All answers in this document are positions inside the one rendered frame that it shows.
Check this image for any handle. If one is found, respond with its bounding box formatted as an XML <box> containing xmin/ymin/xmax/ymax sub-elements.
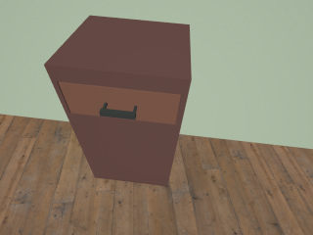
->
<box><xmin>99</xmin><ymin>102</ymin><xmax>137</xmax><ymax>120</ymax></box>

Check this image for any cabinet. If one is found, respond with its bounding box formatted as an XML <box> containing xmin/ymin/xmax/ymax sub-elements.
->
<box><xmin>44</xmin><ymin>15</ymin><xmax>192</xmax><ymax>187</ymax></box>

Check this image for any drawer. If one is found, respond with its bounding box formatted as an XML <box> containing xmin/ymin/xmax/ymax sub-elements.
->
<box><xmin>59</xmin><ymin>82</ymin><xmax>181</xmax><ymax>124</ymax></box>

